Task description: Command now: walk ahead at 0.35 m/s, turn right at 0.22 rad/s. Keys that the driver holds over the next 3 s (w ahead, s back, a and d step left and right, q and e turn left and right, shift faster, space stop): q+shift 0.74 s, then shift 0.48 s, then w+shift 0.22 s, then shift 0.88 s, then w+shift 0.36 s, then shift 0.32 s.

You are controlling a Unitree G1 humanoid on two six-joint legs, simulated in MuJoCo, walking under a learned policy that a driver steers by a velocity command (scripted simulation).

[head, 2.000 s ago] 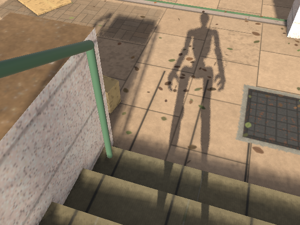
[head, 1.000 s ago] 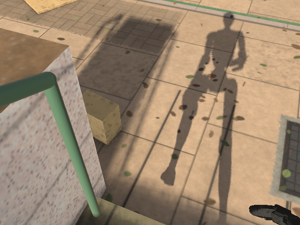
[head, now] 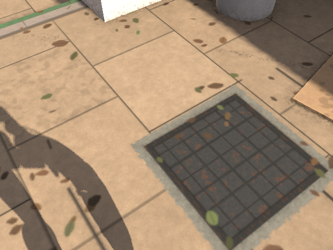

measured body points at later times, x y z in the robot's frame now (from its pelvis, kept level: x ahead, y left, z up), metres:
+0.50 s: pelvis +0.13 +0.03 +0.00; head +0.15 +0.06 +0.45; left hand +0.24 +0.34 -0.10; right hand +0.33 -0.21 -0.10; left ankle +0.13 +0.16 -0.71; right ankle +0.23 -0.10 -0.73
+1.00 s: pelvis +0.16 +0.08 +0.01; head +0.17 +0.12 +0.46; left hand +0.09 +0.39 -0.11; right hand +0.47 -0.02 -0.06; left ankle +0.12 +0.15 -0.73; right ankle +0.28 -0.04 -0.69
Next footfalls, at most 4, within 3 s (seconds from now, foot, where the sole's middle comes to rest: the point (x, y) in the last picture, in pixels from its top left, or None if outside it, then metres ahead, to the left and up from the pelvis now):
0.14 right None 0.26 -0.09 -0.77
0.54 left None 0.16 0.17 -0.77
1.12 right None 0.29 -0.02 -0.77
1.54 left None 0.16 0.24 -0.77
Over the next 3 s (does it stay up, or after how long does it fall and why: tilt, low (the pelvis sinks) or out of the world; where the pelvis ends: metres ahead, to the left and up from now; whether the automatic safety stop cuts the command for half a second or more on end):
stays up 0.57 0.37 0.00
